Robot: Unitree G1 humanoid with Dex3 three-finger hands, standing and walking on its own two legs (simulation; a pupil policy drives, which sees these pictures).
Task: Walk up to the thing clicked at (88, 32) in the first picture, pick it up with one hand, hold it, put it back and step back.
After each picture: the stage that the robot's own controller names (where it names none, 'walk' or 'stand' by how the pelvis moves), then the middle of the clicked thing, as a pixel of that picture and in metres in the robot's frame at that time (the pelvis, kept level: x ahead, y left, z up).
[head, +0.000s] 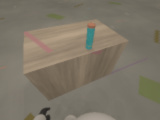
stand; (90, 37) +0.75 +0.06 +0.08
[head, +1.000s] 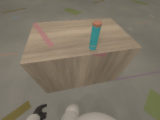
rise first; (94, 37) +0.68 +0.05 +0.10
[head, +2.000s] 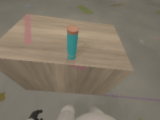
rise first; (72, 45) +0.50 +0.19 +0.12
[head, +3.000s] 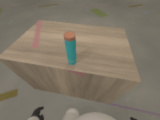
stand; (71, 50) +0.46 +0.18 +0.11
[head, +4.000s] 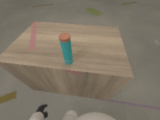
stand; (67, 51) +0.48 +0.21 +0.09
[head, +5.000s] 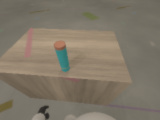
stand; (63, 58) +0.42 +0.22 +0.08
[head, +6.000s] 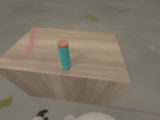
stand; (65, 56) +0.44 +0.22 +0.08
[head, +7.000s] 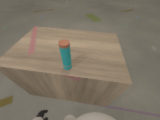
stand; (66, 56) +0.44 +0.21 +0.08
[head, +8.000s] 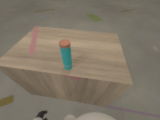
stand; (66, 56) +0.45 +0.21 +0.08
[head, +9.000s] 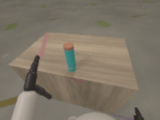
rise first; (70, 58) +0.44 +0.21 +0.08
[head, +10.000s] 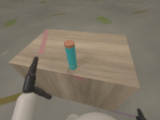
go down; (71, 56) +0.45 +0.21 +0.09
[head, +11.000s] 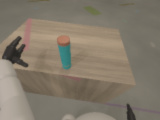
go down; (65, 54) +0.43 +0.19 +0.10
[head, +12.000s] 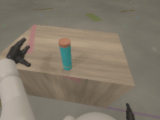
approach; (66, 56) +0.44 +0.19 +0.10
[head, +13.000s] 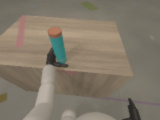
close; (59, 48) +0.45 +0.22 +0.13
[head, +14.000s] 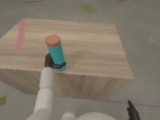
lift; (58, 56) +0.40 +0.21 +0.13
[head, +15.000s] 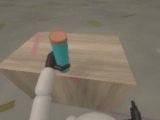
lift; (61, 56) +0.32 +0.18 +0.24
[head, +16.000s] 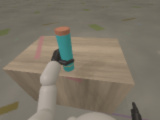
hold; (66, 51) +0.35 +0.17 +0.25
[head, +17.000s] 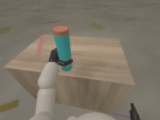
hold; (64, 51) +0.34 +0.17 +0.26
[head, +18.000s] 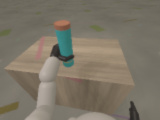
crouch; (65, 47) +0.35 +0.16 +0.28
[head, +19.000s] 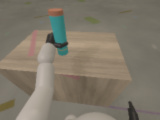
crouch; (60, 35) +0.45 +0.20 +0.28
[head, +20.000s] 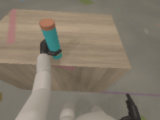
lower; (53, 42) +0.48 +0.22 +0.15
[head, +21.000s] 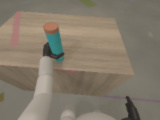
lower; (56, 45) +0.46 +0.22 +0.14
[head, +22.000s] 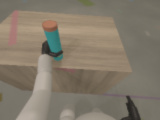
lower; (54, 43) +0.47 +0.23 +0.14
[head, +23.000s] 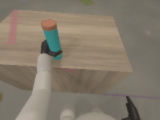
lower; (54, 43) +0.47 +0.23 +0.15
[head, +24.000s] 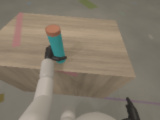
open; (57, 47) +0.45 +0.22 +0.14
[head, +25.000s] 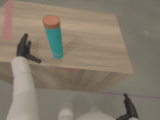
sink last; (55, 41) +0.46 +0.21 +0.15
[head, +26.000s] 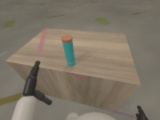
sink last; (69, 52) +0.47 +0.22 +0.12
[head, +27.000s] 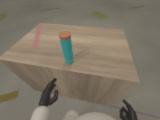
stand; (67, 50) +0.47 +0.22 +0.12
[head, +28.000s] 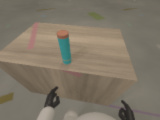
stand; (65, 49) +0.47 +0.22 +0.14
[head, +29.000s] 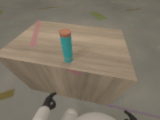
stand; (67, 47) +0.48 +0.22 +0.13
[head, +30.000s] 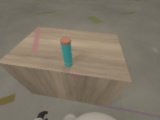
walk; (67, 53) +0.48 +0.22 +0.08
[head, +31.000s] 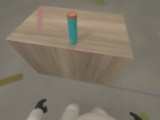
walk; (72, 30) +0.65 +0.21 +0.10
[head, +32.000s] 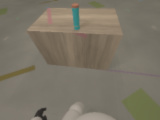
walk; (76, 17) +0.96 +0.27 +0.10
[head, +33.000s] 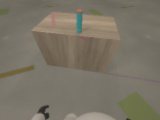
stand; (79, 22) +1.02 +0.23 +0.09
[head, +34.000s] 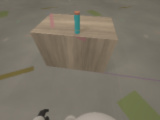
stand; (77, 23) +1.03 +0.24 +0.08
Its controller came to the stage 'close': yes
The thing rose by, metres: 0.19
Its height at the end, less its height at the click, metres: +0.00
